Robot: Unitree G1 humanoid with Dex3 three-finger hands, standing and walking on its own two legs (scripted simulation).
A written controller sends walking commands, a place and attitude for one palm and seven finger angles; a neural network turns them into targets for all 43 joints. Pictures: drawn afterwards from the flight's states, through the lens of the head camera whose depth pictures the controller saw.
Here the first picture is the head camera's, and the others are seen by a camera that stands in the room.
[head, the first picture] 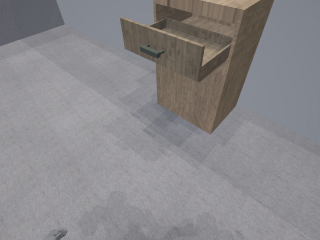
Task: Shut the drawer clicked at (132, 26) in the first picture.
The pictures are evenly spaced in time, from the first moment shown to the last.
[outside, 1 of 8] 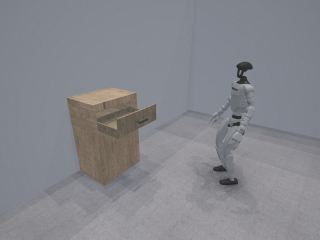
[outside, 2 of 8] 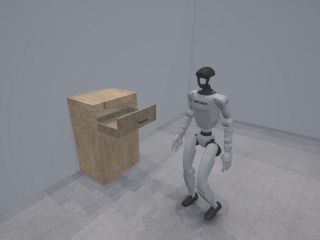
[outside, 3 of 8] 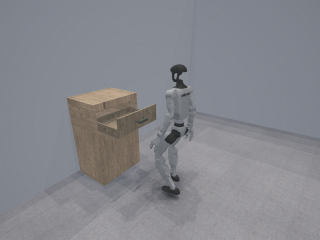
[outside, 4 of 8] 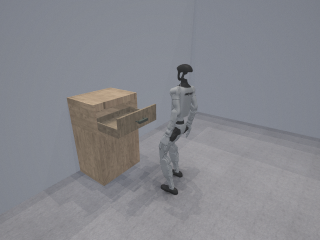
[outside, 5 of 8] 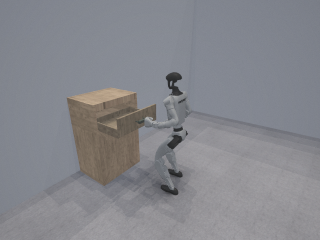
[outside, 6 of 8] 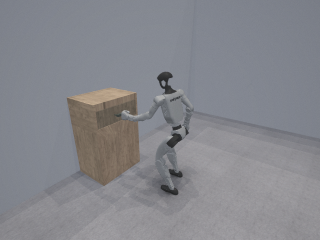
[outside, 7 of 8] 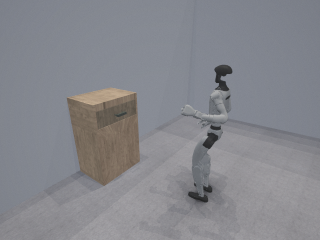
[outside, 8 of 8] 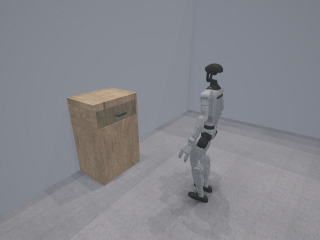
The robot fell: no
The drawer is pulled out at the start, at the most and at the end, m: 0.30 0.30 0.00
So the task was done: yes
